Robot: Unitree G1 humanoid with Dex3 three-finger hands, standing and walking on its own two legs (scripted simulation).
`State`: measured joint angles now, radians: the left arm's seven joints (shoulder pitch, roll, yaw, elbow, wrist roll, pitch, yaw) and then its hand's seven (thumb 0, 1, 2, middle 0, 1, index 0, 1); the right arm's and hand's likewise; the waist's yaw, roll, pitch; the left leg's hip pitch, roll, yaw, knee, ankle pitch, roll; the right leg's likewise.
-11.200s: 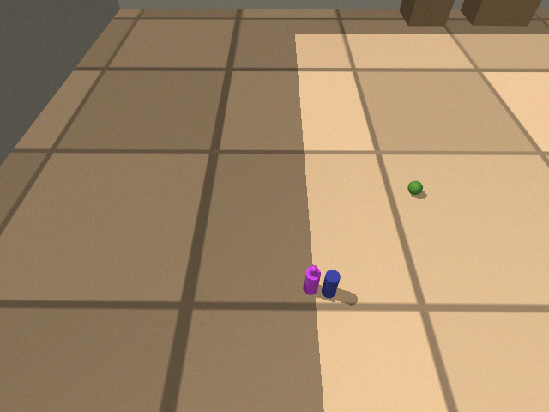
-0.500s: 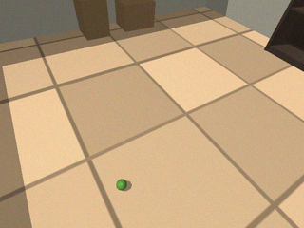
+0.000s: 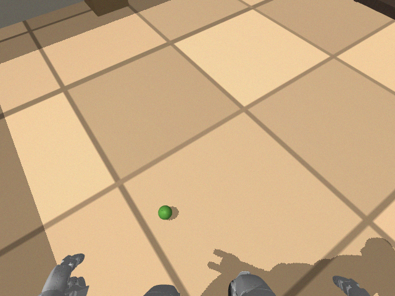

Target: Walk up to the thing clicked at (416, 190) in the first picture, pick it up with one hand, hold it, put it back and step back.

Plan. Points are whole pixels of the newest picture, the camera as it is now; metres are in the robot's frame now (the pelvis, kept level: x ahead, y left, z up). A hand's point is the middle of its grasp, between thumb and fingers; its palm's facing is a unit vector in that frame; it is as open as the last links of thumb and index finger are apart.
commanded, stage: walk up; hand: left
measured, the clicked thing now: (165, 212) +0.50 +0.21 -0.72
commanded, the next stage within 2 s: none
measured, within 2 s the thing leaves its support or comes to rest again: neither
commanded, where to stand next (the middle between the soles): +0.11 -0.01 m, yaw -2 degrees
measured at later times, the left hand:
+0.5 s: hand out of the picture +0.03 +0.26 -0.12, palm faces -0.05 -0.92 -0.40, open 7.4 cm
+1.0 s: hand out of the picture +0.06 +0.28 -0.12, palm faces -0.08 -0.90 -0.42, open 7.4 cm
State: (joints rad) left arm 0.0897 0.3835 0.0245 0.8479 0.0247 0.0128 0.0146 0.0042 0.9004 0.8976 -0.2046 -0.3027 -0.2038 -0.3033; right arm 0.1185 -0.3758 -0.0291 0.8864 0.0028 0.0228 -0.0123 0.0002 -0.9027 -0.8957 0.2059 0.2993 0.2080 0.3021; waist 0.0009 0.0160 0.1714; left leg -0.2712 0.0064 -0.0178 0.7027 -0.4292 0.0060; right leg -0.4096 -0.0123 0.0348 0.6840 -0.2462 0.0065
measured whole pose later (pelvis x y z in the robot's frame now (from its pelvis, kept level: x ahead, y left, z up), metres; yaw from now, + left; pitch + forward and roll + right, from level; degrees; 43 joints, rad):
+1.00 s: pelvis +0.00 -0.02 +0.01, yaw -3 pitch -3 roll +0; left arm 0.34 0.47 0.10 0.90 0.03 0.00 -0.05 0.00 0.90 0.90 -0.20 -0.30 -0.20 -0.30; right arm 0.33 -0.44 -0.07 0.87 -0.04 -0.01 0.02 0.00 -0.90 -0.90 0.21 0.30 0.21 0.30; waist -0.02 -0.02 0.04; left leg -0.31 0.05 -0.04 0.55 -0.20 0.02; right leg -0.29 -0.04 -0.02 0.68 -0.42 -0.02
